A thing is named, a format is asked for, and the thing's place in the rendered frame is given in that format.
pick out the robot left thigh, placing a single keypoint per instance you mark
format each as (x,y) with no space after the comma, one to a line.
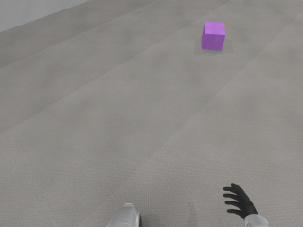
(125,217)

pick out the robot right forearm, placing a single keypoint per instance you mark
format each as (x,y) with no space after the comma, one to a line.
(255,220)

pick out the robot right hand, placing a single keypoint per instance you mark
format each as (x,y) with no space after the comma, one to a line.
(242,201)

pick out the carton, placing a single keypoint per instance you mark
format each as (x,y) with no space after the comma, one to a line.
(213,36)

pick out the left robot shin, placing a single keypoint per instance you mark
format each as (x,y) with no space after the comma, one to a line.
(128,205)

